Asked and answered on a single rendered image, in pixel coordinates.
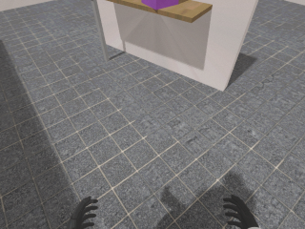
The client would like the table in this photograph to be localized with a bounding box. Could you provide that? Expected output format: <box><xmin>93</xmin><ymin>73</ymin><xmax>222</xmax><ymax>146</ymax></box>
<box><xmin>91</xmin><ymin>0</ymin><xmax>213</xmax><ymax>61</ymax></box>

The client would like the robot right hand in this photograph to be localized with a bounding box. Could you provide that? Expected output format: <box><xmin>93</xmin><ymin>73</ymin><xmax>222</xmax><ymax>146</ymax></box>
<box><xmin>223</xmin><ymin>195</ymin><xmax>259</xmax><ymax>229</ymax></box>

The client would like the carton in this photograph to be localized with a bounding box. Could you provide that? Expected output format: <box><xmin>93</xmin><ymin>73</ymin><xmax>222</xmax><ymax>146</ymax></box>
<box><xmin>141</xmin><ymin>0</ymin><xmax>179</xmax><ymax>10</ymax></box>

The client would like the robot left hand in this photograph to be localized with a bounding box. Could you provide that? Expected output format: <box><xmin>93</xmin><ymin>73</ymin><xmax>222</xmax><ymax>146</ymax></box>
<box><xmin>66</xmin><ymin>196</ymin><xmax>98</xmax><ymax>229</ymax></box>

